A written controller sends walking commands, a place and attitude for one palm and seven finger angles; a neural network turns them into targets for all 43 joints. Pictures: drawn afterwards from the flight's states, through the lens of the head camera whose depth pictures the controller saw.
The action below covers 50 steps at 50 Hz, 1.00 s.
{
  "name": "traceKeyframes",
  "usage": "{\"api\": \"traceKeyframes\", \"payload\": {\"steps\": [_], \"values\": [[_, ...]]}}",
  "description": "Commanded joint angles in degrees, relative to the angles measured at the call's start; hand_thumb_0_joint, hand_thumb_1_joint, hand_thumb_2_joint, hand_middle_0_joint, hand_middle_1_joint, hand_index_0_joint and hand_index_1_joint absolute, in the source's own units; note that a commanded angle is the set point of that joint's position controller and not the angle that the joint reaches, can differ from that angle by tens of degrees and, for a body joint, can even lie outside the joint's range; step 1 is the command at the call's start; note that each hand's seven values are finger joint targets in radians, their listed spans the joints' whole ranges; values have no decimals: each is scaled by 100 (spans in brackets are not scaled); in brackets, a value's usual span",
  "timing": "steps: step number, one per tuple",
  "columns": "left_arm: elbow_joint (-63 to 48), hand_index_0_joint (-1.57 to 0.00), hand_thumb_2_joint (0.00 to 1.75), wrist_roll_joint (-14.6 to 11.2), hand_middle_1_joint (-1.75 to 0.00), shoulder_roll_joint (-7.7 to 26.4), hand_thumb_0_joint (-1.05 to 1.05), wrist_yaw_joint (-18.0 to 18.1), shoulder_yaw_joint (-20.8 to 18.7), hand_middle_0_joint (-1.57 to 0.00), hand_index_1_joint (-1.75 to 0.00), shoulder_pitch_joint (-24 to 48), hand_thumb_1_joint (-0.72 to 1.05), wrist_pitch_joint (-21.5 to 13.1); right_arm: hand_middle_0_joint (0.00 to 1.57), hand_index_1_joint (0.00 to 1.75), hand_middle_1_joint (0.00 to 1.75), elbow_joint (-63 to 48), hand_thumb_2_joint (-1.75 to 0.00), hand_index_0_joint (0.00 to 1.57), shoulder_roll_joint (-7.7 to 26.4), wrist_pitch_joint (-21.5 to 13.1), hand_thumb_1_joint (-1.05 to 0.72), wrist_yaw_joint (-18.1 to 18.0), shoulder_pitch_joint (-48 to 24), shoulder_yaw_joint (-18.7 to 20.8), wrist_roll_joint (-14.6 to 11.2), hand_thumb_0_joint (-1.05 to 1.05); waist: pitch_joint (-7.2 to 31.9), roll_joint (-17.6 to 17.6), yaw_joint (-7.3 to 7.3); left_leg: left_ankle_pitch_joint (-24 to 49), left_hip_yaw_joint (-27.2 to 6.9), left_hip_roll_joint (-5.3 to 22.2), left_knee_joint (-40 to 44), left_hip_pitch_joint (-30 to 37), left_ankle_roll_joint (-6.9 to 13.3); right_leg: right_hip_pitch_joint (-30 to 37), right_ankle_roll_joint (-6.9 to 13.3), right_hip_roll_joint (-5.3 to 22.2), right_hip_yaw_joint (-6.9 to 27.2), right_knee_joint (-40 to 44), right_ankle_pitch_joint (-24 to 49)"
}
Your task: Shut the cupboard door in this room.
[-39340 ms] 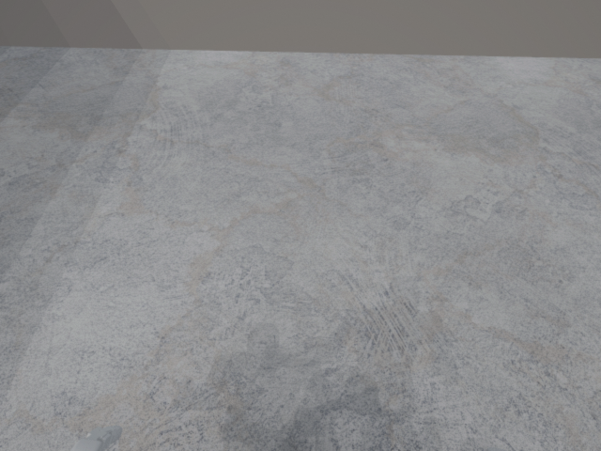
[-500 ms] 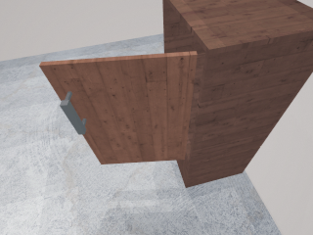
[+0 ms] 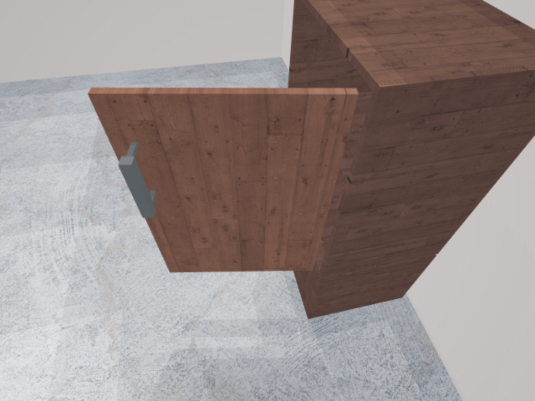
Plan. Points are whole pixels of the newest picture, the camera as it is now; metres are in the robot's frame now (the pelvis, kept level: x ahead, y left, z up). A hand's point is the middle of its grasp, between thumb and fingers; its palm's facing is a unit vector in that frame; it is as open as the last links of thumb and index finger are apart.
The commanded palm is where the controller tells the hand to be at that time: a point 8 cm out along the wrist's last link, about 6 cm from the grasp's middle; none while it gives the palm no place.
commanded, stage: look again from close up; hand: left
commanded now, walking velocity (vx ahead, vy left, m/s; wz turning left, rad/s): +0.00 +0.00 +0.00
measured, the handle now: (141, 181) +0.47 +0.28 +0.02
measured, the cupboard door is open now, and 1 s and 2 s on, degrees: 79 79 79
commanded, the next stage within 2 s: raise the hand and make a fist in 0.50 s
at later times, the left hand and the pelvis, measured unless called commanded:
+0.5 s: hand out of the picture +0.06 +0.23 -0.17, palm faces -0.01 -0.96 -0.27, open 7.4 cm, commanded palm none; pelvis -0.02 +0.01 +0.00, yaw +0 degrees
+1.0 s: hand out of the picture +0.12 +0.21 -0.08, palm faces +0.10 -0.99 -0.01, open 6.3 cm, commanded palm +0.09 +0.27 -0.05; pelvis -0.06 -0.02 -0.09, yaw +3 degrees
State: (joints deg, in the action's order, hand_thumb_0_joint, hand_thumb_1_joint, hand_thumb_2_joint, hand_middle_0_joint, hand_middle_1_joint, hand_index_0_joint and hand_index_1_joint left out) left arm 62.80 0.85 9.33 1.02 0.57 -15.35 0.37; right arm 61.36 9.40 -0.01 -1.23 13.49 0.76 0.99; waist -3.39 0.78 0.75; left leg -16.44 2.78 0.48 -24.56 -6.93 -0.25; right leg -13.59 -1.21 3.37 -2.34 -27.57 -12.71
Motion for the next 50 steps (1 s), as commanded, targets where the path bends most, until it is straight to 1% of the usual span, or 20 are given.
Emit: {"api": "traceKeyframes", "payload": {"steps": [1, 4, 7, 13, 29, 30, 31, 32, 33, 34, 35, 36, 37, 38, 40, 42, 43, 46, 49, 50], "values": [[-541, -20, 90, -14, -30, 1012, 0, 159, -199, -20, -30, -292, 90, -244, 20, 30, 30, -586, -90, 20, 827, -256, -90, -43, -41, 246, -20, 0, 1007, -95, -33, 1011, -504, 357, -159, -274, 241, 530, 398, 398, 620, 174, 729], [-659, -20, 90, 1, -30, 959, 0, 153, -180, -20, -30, -172, 90, -208, 20, 30, 30, -560, -90, 20, 662, -134, -90, -10, 93, 200, 9, 0, 600, 204, -140, 345, -342, 213, -358, -517, 177, 117, 425, 496, 787, 474, -55], [-729, -20, 90, 12, -30, 1076, 0, 138, -218, -20, -30, -43, 90, -220, 20, 30, 30, -542, -90, 20, 878, -167, -90, -20, 41, 242, -19, 0, 176, -65, -136, 765, -461, 368, -197, -669, 209, -80, 386, 373, 575, 305, 398], [-756, -20, 90, 2, -30, 1133, 0, 123, -222, -20, -30, 15, 90, -191, 20, 30, 30, -489, -90, 20, 1028, -197, -90, -18, -127, 202, -10, 0, 236, -168, -41, 1347, -468, 506, -16, -630, 221, 267, 318, 311, 412, 121, 1153], [-760, -20, 90, 17, -30, 1445, 0, 64, -208, -20, -30, 474, 90, -136, 20, 30, 30, -361, -90, 20, 1412, -162, -90, 72, -571, 176, -13, 0, 189, -49, -26, 536, -605, 547, 569, -634, 219, 337, 175, 364, 399, 508, 383], [-508, -20, 90, 13, -30, 1004, 0, 280, -113, -20, -30, -146, 90, -138, 20, 30, 30, -619, -90, 20, 1181, -209, -90, 71, -307, 118, -95, 0, 365, -318, -31, 1257, -213, 758, -225, -596, 65, 359, 151, 536, 417, -9, 1456], [-9522, -20, 90, -430, -30, 5695, 0, 323, -4013, -20, -30, 5321, 90, -1654, 20, 30, 30, -2142, -90, 20, 2147, -1126, -90, -543, 105, 489, 28, 0, 2107, 171, -441, 2612, -797, 462, -1135, 340, 100, 915, 337, 110, 208, -1343, 1077], [-6195, -22, 90, -593, -32, 1383, 0, 153, -689, -22, -32, 145, 90, -987, 20, 30, 30, -2185, -90, 20, 1274, -1356, -90, -570, -718, 90, -548, 0, 2657, -1656, -33, 2999, -713, 270, -1415, 721, -150, -446, 243, -171, -332, -2240, 126], [-6871, -24, 90, -957, -34, 1388, 0, 323, -918, -24, -34, 319, 90, -867, 20, 30, 30, -2231, -90, 20, 1343, -1488, -90, -434, -710, -24, -478, 0, 2746, -1514, 59, 3430, -746, 257, -1062, 612, -382, -211, 270, -187, -356, -1933, -171], [-6421, -25, 90, -901, -36, 37, 0, 181, -390, -25, -36, -640, 90, -560, 20, 30, 30, -2353, -90, 20, 822, -1684, -90, -225, -473, 122, -320, 0, 1426, -1430, -124, 2641, -636, 226, -265, -280, -297, -873, 180, -217, -334, -1076, -263], [-7199, -27, 90, -1077, -38, 463, 0, 166, -528, -27, -38, 425, 90, -883, 20, 30, 30, -2596, -90, 20, 1187, -1895, -90, -168, -452, 298, -338, 0, 843, -1384, -243, 1146, -694, 103, -466, -1059, -269, -776, 222, -204, -287, -912, -6], [-6718, -29, 90, -1099, -40, 744, 0, 147, -942, -29, -40, -87, 90, -1143, 20, 30, 30, -2667, -90, 20, 1199, -1994, -90, -165, -450, 308, -275, 0, 303, -1063, -244, -101, -733, -6, -596, -1830, -189, -1155, 231, -193, -296, -829, -460], [-6090, -31, 90, -1091, -42, 605, 0, 33, -1010, -31, -42, -295, 90, -1461, 20, 30, 30, -2677, -90, 20, 1172, -2013, -90, -144, -415, 240, -255, 0, -398, -359, -323, -659, -836, -81, -730, -2453, -151, -1646, 232, -271, -422, -953, -719], [-5362, -33, 90, -1180, -44, 541, 0, -192, -1213, -33, -44, -758, 90, -1799, 20, 30, 30, -2772, -90, 20, 1171, -2005, -90, -110, -313, 309, -273, 0, -727, 516, -236, -965, -883, -111, -873, -2880, -202, -1871, 252, -322, -509, -1033, -1103], [-4445, -36, 90, -1495, -48, 336, 0, -839, -1417, -36, -48, -1399, 90, -2737, 20, 30, 30, -2911, -90, 20, 1123, -2090, -90, -39, -346, 406, -196, 0, -660, 1785, -31, -1274, -550, -237, -1751, -3681, -161, -2665, 243, -279, -358, -1359, -2265], [-4395, -40, 90, -1854, -52, 689, 0, -1655, -1818, -40, -52, -1530, 90, -3601, 20, 30, 30, -3211, -90, 20, 1199, -2174, -90, 2, -438, 474, -161, 0, 157, 1671, 152, -1109, -308, -288, -2550, -4079, -138, -2664, 307, -137, 160, -1637, -2593], [-4314, -42, 90, -1980, -54, 1078, 0, -2086, -2155, -42, -54, -1440, 90, -3830, 20, 30, 30, -3355, -90, 20, 1248, -2196, -90, 44, -413, 477, -194, 0, 519, 1022, 243, -1018, -273, -302, -2816, -4229, -147, -2525, 398, -55, 433, -1849, -2469], [-5508, -47, 90, -2130, -60, 1767, 0, -2526, -2561, -47, -60, -1090, 90, -3714, 20, 30, 30, -3972, -90, 20, 1244, -2187, -90, -3, -637, 410, -261, 0, 2109, -275, 482, -1202, -66, -387, -3141, -4383, 34, -2179, 313, -4, 820, -2186, -2683], [-7089, -53, 90, -2364, -66, 1967, 0, -2421, -2622, -53, -66, -65, 90, -3611, 20, 30, 30, -4211, -90, 20, 1184, -2219, -90, -137, -608, 338, -261, 0, 2587, -730, 315, -1477, -216, -286, -3416, -4395, 93, -2425, 258, -77, 973, -2295, -3115], [-7433, -55, 90, -2414, -68, 1765, 0, -2330, -2488, -55, -68, -7, 90, -3647, 20, 30, 30, -4176, -90, 20, 1128, -2247, -90, -181, -558, 308, -265, 0, 2584, -777, 208, -1476, -252, -262, -3481, -4329, 122, -2524, 252, -116, 953, -2292, -3067]]}}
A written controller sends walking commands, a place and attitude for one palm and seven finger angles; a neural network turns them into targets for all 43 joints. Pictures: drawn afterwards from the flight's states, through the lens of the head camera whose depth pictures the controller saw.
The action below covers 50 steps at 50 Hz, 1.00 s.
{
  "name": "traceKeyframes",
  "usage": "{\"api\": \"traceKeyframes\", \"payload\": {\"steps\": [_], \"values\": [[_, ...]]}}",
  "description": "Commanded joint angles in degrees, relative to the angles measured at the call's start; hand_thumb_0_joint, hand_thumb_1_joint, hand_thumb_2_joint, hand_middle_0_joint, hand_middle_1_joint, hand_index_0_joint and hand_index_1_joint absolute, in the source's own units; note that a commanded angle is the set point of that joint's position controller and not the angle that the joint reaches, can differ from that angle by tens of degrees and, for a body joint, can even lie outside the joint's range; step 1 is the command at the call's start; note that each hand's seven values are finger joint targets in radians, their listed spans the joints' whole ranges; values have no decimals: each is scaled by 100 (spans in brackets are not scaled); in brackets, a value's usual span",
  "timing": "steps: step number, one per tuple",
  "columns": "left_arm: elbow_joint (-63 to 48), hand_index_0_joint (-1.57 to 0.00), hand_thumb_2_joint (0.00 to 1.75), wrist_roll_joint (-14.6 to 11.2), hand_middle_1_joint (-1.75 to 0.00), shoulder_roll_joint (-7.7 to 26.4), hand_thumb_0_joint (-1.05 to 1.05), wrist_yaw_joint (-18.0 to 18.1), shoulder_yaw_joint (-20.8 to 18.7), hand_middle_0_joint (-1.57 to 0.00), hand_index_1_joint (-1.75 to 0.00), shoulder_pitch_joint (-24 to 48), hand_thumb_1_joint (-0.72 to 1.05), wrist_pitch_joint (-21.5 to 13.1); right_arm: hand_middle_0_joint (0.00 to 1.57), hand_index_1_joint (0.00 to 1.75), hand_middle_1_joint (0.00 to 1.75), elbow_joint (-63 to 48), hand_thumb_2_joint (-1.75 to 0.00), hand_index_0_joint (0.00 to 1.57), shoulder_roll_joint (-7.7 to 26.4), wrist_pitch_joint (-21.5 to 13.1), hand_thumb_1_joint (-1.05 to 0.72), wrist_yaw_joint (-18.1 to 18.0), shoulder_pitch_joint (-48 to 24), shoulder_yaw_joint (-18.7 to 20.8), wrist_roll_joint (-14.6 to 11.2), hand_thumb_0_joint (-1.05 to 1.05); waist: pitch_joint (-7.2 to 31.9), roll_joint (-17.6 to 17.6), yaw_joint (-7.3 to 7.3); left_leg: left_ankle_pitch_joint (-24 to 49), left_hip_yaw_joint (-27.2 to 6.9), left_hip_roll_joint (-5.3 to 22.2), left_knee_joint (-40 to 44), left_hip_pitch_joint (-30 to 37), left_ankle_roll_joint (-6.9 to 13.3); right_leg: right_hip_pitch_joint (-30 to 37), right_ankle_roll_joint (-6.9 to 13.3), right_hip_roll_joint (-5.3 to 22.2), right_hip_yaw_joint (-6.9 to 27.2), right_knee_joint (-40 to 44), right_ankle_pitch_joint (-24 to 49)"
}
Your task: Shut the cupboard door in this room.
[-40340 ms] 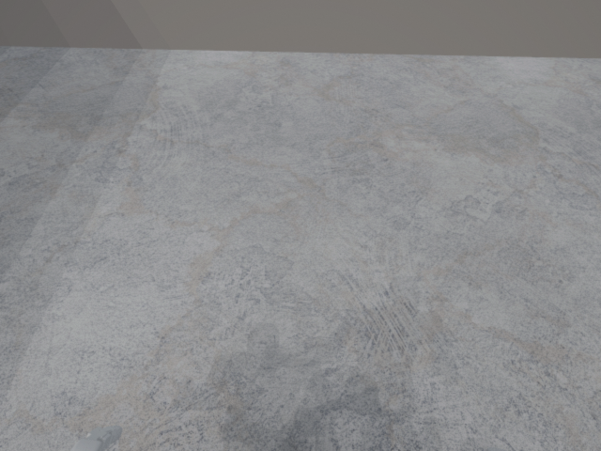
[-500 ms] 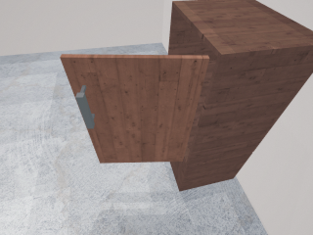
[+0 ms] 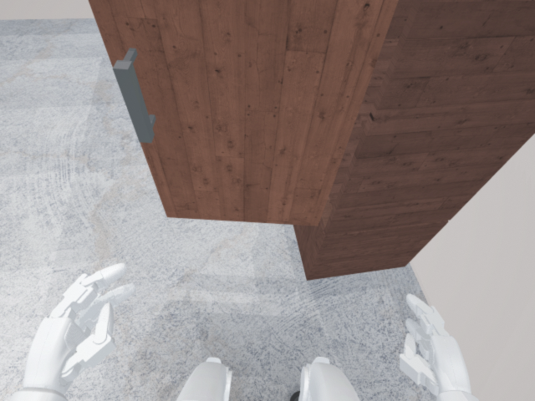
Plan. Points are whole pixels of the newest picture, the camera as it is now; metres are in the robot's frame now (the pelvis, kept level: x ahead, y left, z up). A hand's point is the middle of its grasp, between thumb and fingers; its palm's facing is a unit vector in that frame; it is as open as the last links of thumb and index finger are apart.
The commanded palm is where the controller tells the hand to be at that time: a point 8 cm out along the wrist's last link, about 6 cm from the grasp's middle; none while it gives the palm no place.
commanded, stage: raise the hand and make a fist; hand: left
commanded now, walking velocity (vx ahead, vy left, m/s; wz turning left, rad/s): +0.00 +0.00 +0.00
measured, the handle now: (139, 97) +0.55 +0.27 +0.11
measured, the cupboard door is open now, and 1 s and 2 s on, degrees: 79 79 79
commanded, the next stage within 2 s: bring the fist close to the handle in 1.52 s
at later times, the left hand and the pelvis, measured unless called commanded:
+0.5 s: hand (88, 289) +0.23 +0.24 +0.08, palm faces +0.12 -0.99 -0.04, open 3.9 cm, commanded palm +0.20 +0.28 +0.07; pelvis +0.03 +0.02 +0.01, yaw +1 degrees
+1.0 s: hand (117, 269) +0.25 +0.21 +0.09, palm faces +0.01 -1.00 -0.03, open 3.1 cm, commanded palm +0.23 +0.27 +0.11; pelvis +0.04 +0.02 +0.03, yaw +1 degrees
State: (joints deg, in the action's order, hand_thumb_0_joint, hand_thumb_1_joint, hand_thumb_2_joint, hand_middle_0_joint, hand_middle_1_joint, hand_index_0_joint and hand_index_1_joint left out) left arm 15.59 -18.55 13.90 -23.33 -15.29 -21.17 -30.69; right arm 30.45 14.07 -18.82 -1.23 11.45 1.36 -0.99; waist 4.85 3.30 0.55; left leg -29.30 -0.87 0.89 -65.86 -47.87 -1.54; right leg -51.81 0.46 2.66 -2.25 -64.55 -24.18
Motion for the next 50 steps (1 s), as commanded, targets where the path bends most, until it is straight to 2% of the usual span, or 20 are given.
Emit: {"api": "traceKeyframes", "payload": {"steps": [1, 5, 8, 11, 14, 16, 18, 21, 23, 24, 26, 28, 31, 33, 34, 37, 42, 46, 48, 50], "values": [[-3162, -57, 90, -490, -70, 1199, 0, 198, -754, -57, -70, 826, 90, -630, 20, 30, 30, -1000, -90, 20, 665, -410, -90, -234, -319, 237, -58, 0, 1780, -1005, 108, -128, 62, -270, 555, -168, 277, 1179, 78, -90, 898, 1348, -1791], [-3374, -64, 90, -340, -78, 824, 0, 263, -77, -64, -78, 829, 90, -533, 20, 30, 30, -675, -90, 20, 765, -468, -90, -424, -109, 178, -24, 0, 1367, -696, -275, -4, -100, -173, 351, -240, 338, 771, 64, -219, 679, 1176, -1440], [-2583, -69, 90, -228, -84, 752, 0, 4, 123, -69, -84, 589, 90, 146, 20, 30, 30, -592, -90, 20, 849, -360, -90, -496, -34, 156, -106, 0, 936, -426, -362, 106, -180, -148, 401, -417, 345, 746, 46, -261, 522, 1203, -1180], [-2247, -75, 90, -221, -90, 943, 0, -142, -204, -75, -90, 24, 90, 1049, 20, 30, 30, -772, -90, 20, 844, -157, -90, -500, -38, 220, -210, 0, 1116, -63, -89, 451, -159, -167, 646, -354, 304, 1240, -10, -197, 443, 1361, -860], [-2788, -81, 90, -314, -96, 1036, 0, 106, -693, -81, -96, -479, 90, 1513, 20, 30, 30, -1037, -90, 20, 640, 16, -90, -438, -147, 227, -175, 0, 1757, -274, 309, 1305, -113, -213, 926, 120, 262, 1957, 13, -209, 216, 1182, 310], [-3402, -84, 90, -305, -100, 987, 0, 484, -826, -84, -100, -630, 90, 1436, 20, 30, 30, -1117, -90, 20, 491, 75, -90, -361, -153, 227, -106, 0, 2050, -465, 432, 1919, -128, -207, 1046, 455, 212, 2144, 33, -268, -13, 938, 1225], [-3552, -88, 90, -228, -104, 963, 0, 853, -893, -88, -104, -715, 90, 1200, 20, 30, 30, -1065, -90, 20, 402, 127, -90, -302, -126, 199, -33, 0, 1894, -445, 460, 2316, -165, -180, 1070, 544, 163, 2106, 79, -347, -164, 783, 1659], [-3546, -93, 90, -38, -110, 457, 0, 1053, -220, -93, -110, -732, 90, 789, 20, 30, 30, -1009, -90, 20, 439, 151, -90, -186, -15, 176, 30, 0, 1435, -768, 179, 2254, -194, -160, 1110, 635, 89, 1541, 70, -344, -296, 709, 1490], [-3376, -97, 90, 89, -114, 366, 0, 998, 102, -97, -114, -547, 90, 691, 20, 30, 30, -1001, -90, 20, 565, 192, -90, -184, 30, 148, 38, 0, 1035, -651, -42, 1828, -230, -123, 1111, 506, 135, 1210, 89, -367, -318, 771, 1050], [-3359, -99, 90, 118, -116, 372, 0, 919, 229, -99, -116, -455, 90, 688, 20, 30, 30, -1009, -90, 20, 637, 196, -90, -193, 103, 166, 30, 0, 1064, -668, -128, 1573, -239, -123, 1116, 505, 132, 1105, 70, -337, -295, 834, 829], [-3256, -102, 90, 152, -120, 418, 0, 763, 382, -102, -120, -312, 90, 753, 20, 30, 30, -1070, -90, 20, 724, 199, -90, -232, 141, 146, -13, 0, 884, -557, -200, 917, -293, -119, 1250, 411, 147, 1020, 66, -323, -253, 1036, 205], [-3422, -106, 90, 141, -124, 670, 0, 687, 273, -106, -124, -96, 90, 814, 20, 30, 30, -1149, -90, 20, 769, 192, -90, -293, 114, 120, -51, 0, 930, -641, -158, 640, -308, -134, 1344, 461, 182, 1121, 94, -331, -182, 1136, -50], [-3966, -112, 90, 84, -130, 924, 0, 783, -50, -112, -130, -41, 90, 818, 20, 30, 30, -1235, -90, 20, 712, 202, -90, -330, 143, 93, -47, 0, 1524, -858, 24, 1013, -317, -165, 1481, 839, 160, 1504, 118, -327, -211, 1121, 281], [-4073, -115, 90, 27, -134, 1074, 0, 963, -341, -115, -134, -134, 90, 829, 20, 30, 30, -1228, -90, 20, 643, 246, -90, -332, 120, 64, -26, 0, 1616, -905, 162, 1378, -313, -170, 1510, 937, 125, 1752, 148, -367, -252, 1087, 611], [-4037, -117, 90, 5, -136, 894, 0, 1023, -273, -117, -136, -305, 90, 840, 20, 30, 30, -1256, -90, 20, 600, 278, -90, -321, 125, 56, -27, 0, 1590, -928, 179, 1489, -283, -170, 1543, 977, 106, 1792, 137, -366, -279, 1087, 715], [-3794, -123, 90, 25, -142, 620, 0, 1168, -57, -123, -142, -363, 90, 945, 20, 30, 30, -1238, -90, 20, 590, 380, -90, -272, 133, 27, -37, 0, 1203, -971, 79, 1524, -272, -146, 1622, 972, 61, 1722, 117, -374, -344, 1163, 794], [-3246, -130, 90, 181, -150, 462, 0, 1013, 405, -130, -150, -148, 90, 1372, 20, 30, 30, -1284, -90, 20, 726, 468, -90, -273, 240, 12, -81, 0, 688, -507, -141, 1021, -281, -121, 1756, 803, 131, 1664, 69, -353, -299, 1483, 470], [-3459, -130, 90, 169, -150, 767, 0, 959, 169, -130, -150, 317, 90, 1375, 20, 30, 30, -1338, -90, 20, 723, 446, -90, -330, 239, -15, -78, 0, 928, -445, -65, 1080, -230, -155, 1789, 916, 177, 1964, 83, -327, -181, 1613, 485], [-3706, -130, 90, 149, -150, 1013, 0, 1057, -95, -130, -150, 473, 90, 1238, 20, 30, 30, -1317, -90, 20, 683, 421, -90, -343, 183, -36, -58, 0, 1108, -654, 35, 1250, -194, -165, 1787, 1032, 169, 2172, 103, -326, -126, 1601, 636], [-3847, -130, 90, 118, -150, 905, 0, 1162, -94, -130, -150, 489, 90, 1091, 20, 30, 30, -1287, -90, 20, 602, 384, -90, -322, 201, -60, -56, 0, 1242, -791, 60, 1508, -176, -168, 1827, 1216, 154, 2269, 108, -318, -154, 1571, 915]]}}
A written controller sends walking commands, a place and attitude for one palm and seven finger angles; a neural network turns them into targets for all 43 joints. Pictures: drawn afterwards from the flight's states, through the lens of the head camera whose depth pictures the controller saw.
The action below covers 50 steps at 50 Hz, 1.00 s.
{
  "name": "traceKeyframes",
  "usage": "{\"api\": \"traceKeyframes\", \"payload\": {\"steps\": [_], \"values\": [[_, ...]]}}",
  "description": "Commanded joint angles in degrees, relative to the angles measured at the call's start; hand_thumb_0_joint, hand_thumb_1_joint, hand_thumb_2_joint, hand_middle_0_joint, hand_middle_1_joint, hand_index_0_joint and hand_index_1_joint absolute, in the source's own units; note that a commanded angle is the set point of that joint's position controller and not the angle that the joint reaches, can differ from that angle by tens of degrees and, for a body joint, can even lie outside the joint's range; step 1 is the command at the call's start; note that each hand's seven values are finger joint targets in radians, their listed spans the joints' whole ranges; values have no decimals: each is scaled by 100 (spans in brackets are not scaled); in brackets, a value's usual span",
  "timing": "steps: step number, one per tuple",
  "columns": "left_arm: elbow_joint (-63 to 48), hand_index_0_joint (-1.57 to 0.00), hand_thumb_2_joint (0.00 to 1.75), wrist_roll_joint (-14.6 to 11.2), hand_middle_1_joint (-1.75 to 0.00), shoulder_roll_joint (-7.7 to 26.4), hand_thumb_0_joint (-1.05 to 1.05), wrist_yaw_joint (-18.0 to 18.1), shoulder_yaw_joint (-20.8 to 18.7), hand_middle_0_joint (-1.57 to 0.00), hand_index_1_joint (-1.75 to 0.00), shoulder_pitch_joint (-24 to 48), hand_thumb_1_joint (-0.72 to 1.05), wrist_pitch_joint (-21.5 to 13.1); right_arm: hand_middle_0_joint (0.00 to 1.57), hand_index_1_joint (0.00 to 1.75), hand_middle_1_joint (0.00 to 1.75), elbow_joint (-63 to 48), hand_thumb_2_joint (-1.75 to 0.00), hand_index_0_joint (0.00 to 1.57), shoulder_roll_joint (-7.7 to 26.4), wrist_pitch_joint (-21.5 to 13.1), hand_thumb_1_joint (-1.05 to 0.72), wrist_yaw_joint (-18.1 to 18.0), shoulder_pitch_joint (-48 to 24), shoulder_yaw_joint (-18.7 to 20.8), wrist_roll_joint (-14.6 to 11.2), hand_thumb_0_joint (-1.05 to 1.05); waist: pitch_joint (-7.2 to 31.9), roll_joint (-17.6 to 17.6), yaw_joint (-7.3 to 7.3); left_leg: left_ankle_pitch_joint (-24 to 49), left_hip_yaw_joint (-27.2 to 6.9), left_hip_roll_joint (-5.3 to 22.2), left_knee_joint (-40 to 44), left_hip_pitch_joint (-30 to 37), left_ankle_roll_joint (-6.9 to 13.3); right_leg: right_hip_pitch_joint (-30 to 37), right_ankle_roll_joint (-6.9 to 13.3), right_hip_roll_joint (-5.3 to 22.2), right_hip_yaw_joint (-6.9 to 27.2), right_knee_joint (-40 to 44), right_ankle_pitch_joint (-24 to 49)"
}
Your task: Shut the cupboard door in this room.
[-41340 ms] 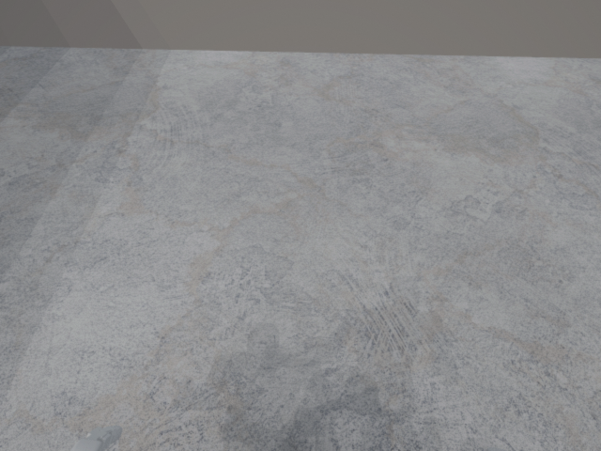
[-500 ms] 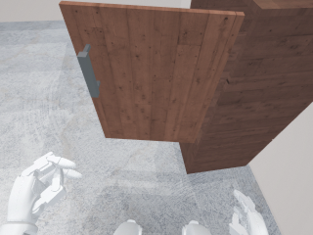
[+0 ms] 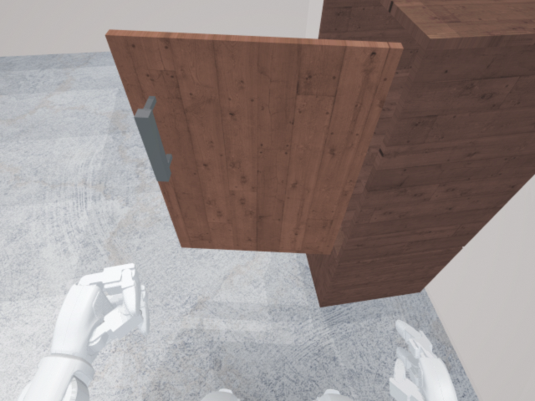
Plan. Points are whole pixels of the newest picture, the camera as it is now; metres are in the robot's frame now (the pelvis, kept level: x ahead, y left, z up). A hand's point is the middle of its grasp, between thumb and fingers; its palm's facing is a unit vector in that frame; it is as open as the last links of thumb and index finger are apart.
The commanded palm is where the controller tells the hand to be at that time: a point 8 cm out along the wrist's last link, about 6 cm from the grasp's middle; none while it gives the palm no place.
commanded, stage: raise the hand and make a fist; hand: left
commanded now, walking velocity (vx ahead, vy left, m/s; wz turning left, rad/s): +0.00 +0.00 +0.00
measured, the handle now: (157, 140) +0.51 +0.24 +0.09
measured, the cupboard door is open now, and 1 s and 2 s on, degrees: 79 79 79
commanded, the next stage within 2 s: bring the fist close to the handle in 0.52 s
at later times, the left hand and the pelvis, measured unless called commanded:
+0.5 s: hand (145, 292) +0.23 +0.17 +0.09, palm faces +0.05 -1.00 -0.05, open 3.1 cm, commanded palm +0.21 +0.22 +0.09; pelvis +0.01 -0.02 +0.01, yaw +0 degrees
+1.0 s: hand (160, 246) +0.30 +0.18 +0.08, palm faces +0.01 -1.00 -0.04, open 3.1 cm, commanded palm +0.28 +0.23 +0.09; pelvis +0.01 -0.01 +0.01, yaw -1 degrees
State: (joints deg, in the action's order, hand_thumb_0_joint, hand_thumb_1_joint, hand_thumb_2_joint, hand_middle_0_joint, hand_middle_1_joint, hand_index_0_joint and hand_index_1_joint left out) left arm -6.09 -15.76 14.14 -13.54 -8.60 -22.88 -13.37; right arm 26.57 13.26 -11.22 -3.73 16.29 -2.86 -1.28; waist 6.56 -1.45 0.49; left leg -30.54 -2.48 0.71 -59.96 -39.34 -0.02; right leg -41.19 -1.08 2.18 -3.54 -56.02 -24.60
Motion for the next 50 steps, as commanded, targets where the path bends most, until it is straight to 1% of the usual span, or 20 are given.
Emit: {"api": "traceKeyframes", "payload": {"steps": [1, 6, 8, 12, 13, 18, 20, 22, 24, 28, 31, 32, 33, 35, 37, 38, 40, 44, 48, 50], "values": [[-1658, -130, 90, -178, -150, 801, 0, 218, -735, -130, -150, 613, 90, -695, 20, 30, 30, -868, -90, 20, 669, -385, -90, -63, -275, 356, -23, 0, 1068, -380, 73, 1691, 9, -154, 1229, 382, -2, 1215, 259, -270, -27, 721, 1022], [-1129, -130, 90, -136, -150, 502, 0, 162, -371, -130, -150, 575, 90, -517, 20, 30, 30, -755, -90, 20, 736, -374, -90, -30, -269, 372, -55, 0, 695, -201, -80, 1451, 57, -159, 1292, 284, 13, 1143, 208, -232, 15, 953, 853], [-731, -130, 90, -122, -150, 512, 0, 61, -378, -130, -150, 313, 90, -337, 20, 30, 30, -747, -90, 20, 779, -351, -90, -37, -278, 406, -76, 0, 562, 205, -60, 1433, 76, -159, 1296, 154, 37, 1287, 196, -209, 96, 1099, 810], [-971, -130, 90, -129, -150, 699, 0, 34, -563, -130, -150, 497, 90, -292, 20, 30, 30, -811, -90, 20, 765, -336, -90, -59, -293, 426, -69, 0, 755, 108, 11, 1565, 142, -195, 1338, 254, 48, 1438, 169, -158, 155, 1134, 981], [-1096, -130, 90, -140, -150, 810, 0, 81, -676, -130, -150, 572, 90, -371, 20, 30, 30, -798, -90, 20, 761, -334, -90, -62, -312, 424, -54, 0, 813, 239, 23, 1631, 125, -181, 1333, 280, 47, 1545, 177, -167, 159, 1114, 1027], [-1274, -130, 90, -140, -150, 768, 0, 289, -736, -130, -150, 812, 90, -874, 20, 30, 30, -685, -90, 20, 686, -407, -90, -36, -340, 405, -5, 0, 895, 43, 6, 1702, 156, -185, 1243, 346, 41, 1457, 180, -184, 190, 1005, 1142], [-1130, -130, 90, -97, -150, 592, 0, 265, -555, -130, -150, 748, 90, -946, 20, 30, 30, -646, -90, 20, 685, -427, -90, -10, -337, 413, -17, 0, 830, -40, -48, 1625, 175, -188, 1248, 349, 37, 1353, 177, -167, 172, 1008, 1069], [-930, -130, 90, -62, -150, 491, 0, 181, -404, -130, -150, 597, 90, -885, 20, 30, 30, -627, -90, 20, 721, -426, -90, 1, -317, 420, -32, 0, 762, -125, -67, 1559, 181, -191, 1273, 333, 36, 1274, 181, -166, 141, 1030, 1006], [-789, -130, 90, -59, -150, 477, 0, 52, -305, -130, -150, 478, 90, -729, 20, 30, 30, -650, -90, 20, 759, -401, -90, -9, -320, 440, -60, 0, 706, 24, -97, 1491, 195, -185, 1270, 288, 60, 1290, 158, -152, 199, 1132, 925], [-879, -130, 90, -132, -150, 752, 0, 14, -616, -130, -150, 512, 90, -581, 20, 30, 30, -688, -90, 20, 764, -366, -90, -55, -354, 457, -60, 0, 833, 246, -23, 1563, 188, -197, 1277, 270, 71, 1504, 136, -134, 264, 1194, 972], [-1178, -130, 90, -128, -150, 733, 0, 158, -708, -130, -150, 755, 90, -732, 20, 30, 30, -714, -90, 20, 716, -387, -90, -59, -386, 439, -49, 0, 915, 104, 8, 1643, 173, -185, 1342, 399, 52, 1445, 153, -156, 148, 1080, 1052], [-1195, -130, 90, -102, -150, 683, 0, 215, -628, -130, -150, 1082, 90, -799, 20, 30, 30, -662, -90, 20, 711, -402, -90, -59, -400, 410, -33, 0, 855, -56, -63, 1588, 166, -190, 1328, 433, 49, 1296, 156, -165, 122, 1048, 1011], [-1116, -130, 90, -73, -150, 828, 0, 291, -708, -130, -150, 1428, 90, -849, 20, 30, 30, -568, -90, 20, 725, -394, -90, -78, -381, 400, -23, 0, 702, 38, -146, 1500, 144, -168, 1281, 356, 59, 1178, 155, -191, 132, 1043, 888], [-902, -130, 90, -12, -150, 609, 0, 326, -519, -130, -150, 1722, 90, -940, 20, 30, 30, -473, -90, 20, 708, -441, -90, -64, -380, 408, -21, 0, 727, -81, -212, 1477, 132, -159, 1267, 427, 46, 1020, 162, -189, 93, 982, 865], [-617, -130, 90, 8, -150, 505, 0, 275, -377, -130, -150, 1844, 90, -918, 20, 30, 30, -407, -90, 20, 748, -465, -90, -63, -370, 413, -31, 0, 746, -119, -234, 1369, 121, -162, 1275, 409, 35, 916, 163, -187, 71, 978, 761], [-421, -130, 90, 12, -150, 589, 0, 234, -417, -130, -150, 1888, 90, -852, 20, 30, 30, -381, -90, 20, 773, -454, -90, -69, -341, 418, -39, 0, 753, 54, -236, 1347, 112, -149, 1294, 358, 49, 994, 160, -195, 96, 1020, 718], [-216, -130, 90, 58, -150, 628, 0, 131, -352, -130, -150, 2190, 90, -698, 20, 30, 30, -345, -90, 20, 809, -439, -90, -81, -317, 437, -72, 0, 887, -9, -253, 1329, 125, -157, 1337, 405, 48, 1048, 153, -164, 112, 1063, 721], [176, -130, 90, 65, -150, 912, 0, 104, -659, -130, -150, 2612, 90, -385, 20, 30, 30, -342, -90, 20, 818, -336, -90, -112, -331, 422, -82, 0, 1125, 57, -143, 1562, 153, -165, 1443, 427, 50, 1368, 153, -143, 136, 1092, 992], [397, -130, 90, -42, -150, 1305, 0, 261, -1223, -130, -150, 2961, 90, -461, 20, 30, 30, -288, -90, 20, 789, -242, -90, -110, -357, 417, -44, 0, 1330, 83, 11, 1921, 189, -155, 1492, 482, 21, 1709, 165, -151, 152, 1055, 1405], [456, -130, 90, -31, -150, 1064, 0, 287, -1045, -130, -150, 3243, 90, -589, 20, 30, 30, -257, -90, 20, 747, -236, -90, -78, -360, 415, -37, 0, 1390, -52, -22, 2078, 202, -151, 1519, 596, -1, 1675, 176, -152, 118, 994, 1607]]}}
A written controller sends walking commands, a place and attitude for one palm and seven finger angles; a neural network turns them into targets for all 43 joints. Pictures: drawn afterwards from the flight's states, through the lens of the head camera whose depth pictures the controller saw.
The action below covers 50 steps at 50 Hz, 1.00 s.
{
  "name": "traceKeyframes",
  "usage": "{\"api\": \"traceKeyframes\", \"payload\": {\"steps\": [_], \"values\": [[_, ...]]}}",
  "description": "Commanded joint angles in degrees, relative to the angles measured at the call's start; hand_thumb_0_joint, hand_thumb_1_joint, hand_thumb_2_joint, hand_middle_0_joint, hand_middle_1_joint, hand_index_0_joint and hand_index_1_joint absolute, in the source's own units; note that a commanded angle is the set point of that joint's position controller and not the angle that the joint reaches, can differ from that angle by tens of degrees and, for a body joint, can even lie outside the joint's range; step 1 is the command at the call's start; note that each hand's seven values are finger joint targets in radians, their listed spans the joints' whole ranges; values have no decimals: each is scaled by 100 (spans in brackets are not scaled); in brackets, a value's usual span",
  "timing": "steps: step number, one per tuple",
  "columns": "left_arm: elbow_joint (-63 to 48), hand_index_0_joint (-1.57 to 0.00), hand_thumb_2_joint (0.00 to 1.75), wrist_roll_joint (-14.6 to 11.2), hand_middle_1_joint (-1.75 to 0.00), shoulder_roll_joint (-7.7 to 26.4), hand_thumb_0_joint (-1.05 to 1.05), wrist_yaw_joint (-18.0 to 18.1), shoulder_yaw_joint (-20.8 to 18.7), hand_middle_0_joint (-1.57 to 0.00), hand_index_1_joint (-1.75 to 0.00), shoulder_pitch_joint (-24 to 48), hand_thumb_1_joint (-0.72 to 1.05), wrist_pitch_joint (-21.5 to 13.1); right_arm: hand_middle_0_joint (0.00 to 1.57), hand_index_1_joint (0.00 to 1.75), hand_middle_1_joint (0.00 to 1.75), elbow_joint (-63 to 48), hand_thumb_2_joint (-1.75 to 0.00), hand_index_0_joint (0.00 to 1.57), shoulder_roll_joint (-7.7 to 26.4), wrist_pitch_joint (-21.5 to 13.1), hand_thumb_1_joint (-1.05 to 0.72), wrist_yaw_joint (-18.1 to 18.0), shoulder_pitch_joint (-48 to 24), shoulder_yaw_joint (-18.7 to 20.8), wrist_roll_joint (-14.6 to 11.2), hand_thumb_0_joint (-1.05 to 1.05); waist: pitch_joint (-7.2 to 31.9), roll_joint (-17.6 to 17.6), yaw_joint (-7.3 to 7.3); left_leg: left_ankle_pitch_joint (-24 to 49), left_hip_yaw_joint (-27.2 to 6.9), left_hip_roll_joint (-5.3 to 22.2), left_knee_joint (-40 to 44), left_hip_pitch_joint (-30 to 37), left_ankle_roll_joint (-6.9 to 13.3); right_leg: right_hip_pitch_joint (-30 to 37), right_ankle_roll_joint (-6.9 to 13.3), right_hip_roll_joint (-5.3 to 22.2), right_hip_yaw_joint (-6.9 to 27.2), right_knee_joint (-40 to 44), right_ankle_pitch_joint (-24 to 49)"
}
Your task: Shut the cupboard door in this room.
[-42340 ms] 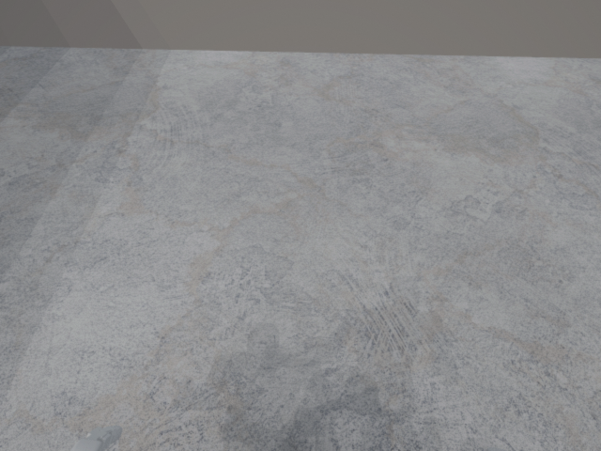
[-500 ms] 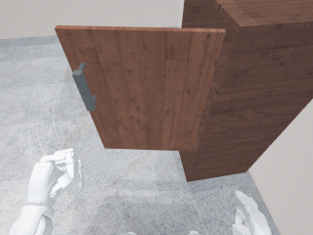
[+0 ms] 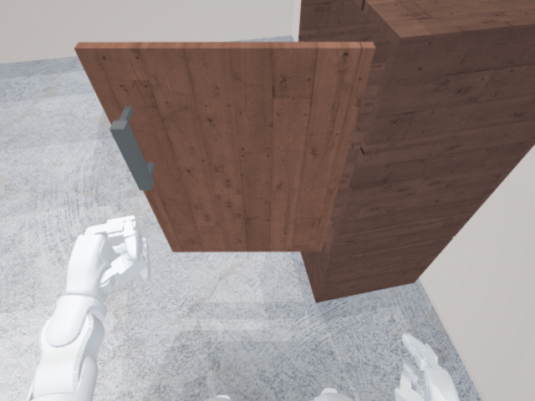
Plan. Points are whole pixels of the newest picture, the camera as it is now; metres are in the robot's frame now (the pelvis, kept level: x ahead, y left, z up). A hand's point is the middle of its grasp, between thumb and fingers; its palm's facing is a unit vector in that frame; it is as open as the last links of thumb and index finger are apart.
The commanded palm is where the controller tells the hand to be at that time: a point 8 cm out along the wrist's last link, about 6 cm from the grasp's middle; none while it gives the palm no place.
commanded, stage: bring the fist close to the handle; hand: left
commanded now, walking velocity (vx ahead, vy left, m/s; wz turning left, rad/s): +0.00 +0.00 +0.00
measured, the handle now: (137, 150) +0.50 +0.25 +0.07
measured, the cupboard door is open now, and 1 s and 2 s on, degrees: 79 79 68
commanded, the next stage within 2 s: push the door shut along its arc in 1.02 s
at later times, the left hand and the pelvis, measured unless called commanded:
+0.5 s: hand (136, 202) +0.38 +0.22 +0.08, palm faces +0.07 -1.00 -0.04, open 3.1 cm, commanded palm +0.36 +0.26 +0.07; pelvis +0.00 +0.00 +0.00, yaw -1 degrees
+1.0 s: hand (136, 196) +0.40 +0.23 +0.07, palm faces +0.06 -1.00 +0.00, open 3.1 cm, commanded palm +0.37 +0.27 +0.07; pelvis +0.00 +0.01 +0.00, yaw -2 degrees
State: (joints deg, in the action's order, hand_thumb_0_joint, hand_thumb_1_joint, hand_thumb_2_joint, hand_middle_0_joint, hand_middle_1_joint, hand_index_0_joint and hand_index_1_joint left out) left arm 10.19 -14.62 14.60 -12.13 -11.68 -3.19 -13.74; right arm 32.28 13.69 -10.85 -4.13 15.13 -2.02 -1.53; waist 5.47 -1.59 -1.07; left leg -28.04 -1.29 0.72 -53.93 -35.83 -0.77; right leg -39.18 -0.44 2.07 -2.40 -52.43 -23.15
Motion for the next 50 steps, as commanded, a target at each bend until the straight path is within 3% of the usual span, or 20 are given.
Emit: {"api": "traceKeyframes", "payload": {"steps": [1, 4, 8, 12, 14, 17, 18, 21, 25, 29, 30, 31, 33, 36, 40, 43, 45, 48, 50], "values": [[-1042, -130, 90, -127, -150, 976, 0, 148, -696, -130, -150, 1327, 90, -593, 20, 30, 30, -787, -90, 20, 713, -272, -90, -26, -211, 346, -8, 0, 1479, -38, 106, 1893, 87, -142, 912, 275, 62, 1424, 115, -149, -16, 614, 1530], [-633, -130, 90, -63, -150, 802, 0, 51, -460, -130, -150, 1391, 90, -635, 20, 30, 30, -686, -90, 20, 760, -239, -90, 14, -101, 385, -12, 0, 1392, 1, 11, 1905, 110, -123, 917, 270, 70, 1341, 104, -147, -11, 667, 1587], [-93, -130, 90, 8, -150, 938, 0, -106, -400, -130, -150, 2008, 90, -541, 20, 30, 30, -578, -90, 20, 856, -153, -90, -2, 17, 411, -43, 0, 1151, 136, -121, 1665, 79, -100, 959, 190, 82, 1153, 109, -154, -5, 752, 1349], [-20, -130, 90, -25, -150, 1194, 0, -90, -639, -130, -150, 2888, 90, -646, 20, 30, 30, -522, -90, 20, 840, -90, -90, -41, -8, 416, -45, 0, 1436, -60, -112, 1629, 88, -115, 981, 340, 82, 1188, 116, -137, 43, 764, 1295], [25, -130, 90, -6, -150, 1478, 0, -10, -882, -130, -150, 3255, 90, -774, 20, 30, 30, -470, -90, 20, 834, -58, -90, -61, 4, 408, -15, 0, 1673, -98, -73, 1746, 88, -116, 978, 368, 90, 1370, 115, -130, 88, 724, 1419], [499, -130, 90, 45, -150, 1659, 0, 24, -1036, -130, -150, 3665, 90, -914, 20, 30, 30, -353, -90, 20, 819, -1, -90, -55, 44, 382, -2, 0, 1718, -72, -114, 1730, 106, -116, 951, 282, 86, 1370, 107, -141, 113, 684, 1440], [794, -130, 90, 65, -150, 1896, 0, 22, -1262, -130, -150, 3591, 90, -911, 20, 30, 30, -309, -90, 20, 847, 36, -90, -60, 100, 398, 12, 0, 1741, 32, -75, 1700, 119, -106, 929, 188, 101, 1424, 101, -144, 143, 696, 1416], [1335, -130, 90, 132, -150, 1644, 0, -144, -967, -130, -150, 3857, 90, -837, 20, 30, 30, -265, -90, 20, 855, 126, -90, -20, 198, 406, -13, 0, 1675, -293, -153, 1863, 145, -98, 941, 269, 65, 1258, 132, -145, 108, 686, 1613], [1887, -130, 90, 78, -150, 1610, 0, -386, -895, -130, -150, 4076, 90, -659, 20, 30, 30, -304, -90, 20, 928, 258, -90, 5, 372, 436, -47, 0, 1726, -31, -198, 1979, 142, -85, 945, 197, 76, 1324, 128, -156, 106, 742, 1805], [2249, -130, 90, 82, -150, 1891, 0, -403, -1119, -130, -150, 4772, 90, -752, 20, 30, 30, -249, -90, 20, 970, 378, -90, -19, 488, 453, -36, 0, 1734, 186, -287, 1869, 122, -73, 903, 71, 104, 1247, 106, -180, 129, 740, 1732], [2352, -130, 90, 106, -150, 1821, 0, -380, -1034, -130, -150, 5033, 90, -807, 20, 30, 30, -224, -90, 20, 954, 399, -90, -12, 508, 439, -36, 0, 1660, 161, -337, 1805, 117, -78, 890, 58, 109, 1143, 105, -184, 129, 737, 1679], [2369, -130, 90, 129, -150, 1993, 0, -339, -1179, -130, -150, 5315, 90, -899, 20, 30, 30, -186, -90, 20, 963, 412, -90, -11, 533, 452, -11, 0, 1747, 98, -333, 1752, 116, -80, 860, 61, 110, 1104, 99, -181, 144, 712, 1615], [2323, -130, 90, 174, -150, 2251, 0, -302, -1442, -130, -150, 5033, 90, -1053, 20, 30, 30, -228, -90, 20, 970, 459, -90, 17, 598, 473, 28, 0, 2087, -120, -164, 2012, 126, -95, 831, 154, 112, 1347, 137, -199, 182, 631, 1846], [2296, -130, 90, 231, -150, 2323, 0, -327, -1550, -130, -150, 4620, 90, -1161, 20, 30, 30, -280, -90, 20, 936, 528, -90, 75, 639, 487, 47, 0, 2431, -238, -74, 2361, 179, -91, 810, 251, 105, 1571, 139, -214, 194, 559, 2198], [2336, -130, 90, 184, -150, 2172, 0, -449, -1410, -130, -150, 4452, 90, -1066, 20, 30, 30, -358, -90, 20, 942, 639, -90, 95, 649, 487, 7, 0, 2124, -234, -135, 2290, 201, -74, 905, 131, 115, 1531, 132, -242, 165, 647, 2171], [2462, -130, 90, 67, -150, 2183, 0, -494, -1465, -130, -150, 4647, 90, -1001, 20, 30, 30, -356, -90, 20, 981, 686, -90, 55, 659, 501, -7, 0, 1811, 85, -230, 1951, 193, -70, 952, 1, 151, 1462, 114, -267, 173, 785, 1931], [2341, -130, 90, 64, -150, 2071, 0, -517, -1335, -130, -150, 4855, 90, -1050, 20, 30, 30, -365, -90, 20, 961, 697, -90, 35, 642, 491, -12, 0, 1873, -86, -275, 1853, 204, -84, 974, 107, 150, 1366, 112, -267, 176, 801, 1815], [2419, -130, 90, 120, -150, 2201, 0, -496, -1348, -130, -150, 5173, 90, -1166, 20, 30, 30, -277, -90, 20, 969, 703, -90, 5, 675, 481, 3, 0, 1743, -112, -353, 1646, 152, -57, 950, 131, 156, 1149, 123, -286, 169, 802, 1544], [2352, -130, 90, 153, -150, 2112, 0, -510, -1245, -130, -150, 5218, 90, -1238, 20, 30, 30, -287, -90, 20, 958, 698, -90, 20, 675, 484, 7, 0, 1912, -253, -323, 1800, 98, -52, 957, 299, 131, 1113, 148, -287, 124, 733, 1602]]}}
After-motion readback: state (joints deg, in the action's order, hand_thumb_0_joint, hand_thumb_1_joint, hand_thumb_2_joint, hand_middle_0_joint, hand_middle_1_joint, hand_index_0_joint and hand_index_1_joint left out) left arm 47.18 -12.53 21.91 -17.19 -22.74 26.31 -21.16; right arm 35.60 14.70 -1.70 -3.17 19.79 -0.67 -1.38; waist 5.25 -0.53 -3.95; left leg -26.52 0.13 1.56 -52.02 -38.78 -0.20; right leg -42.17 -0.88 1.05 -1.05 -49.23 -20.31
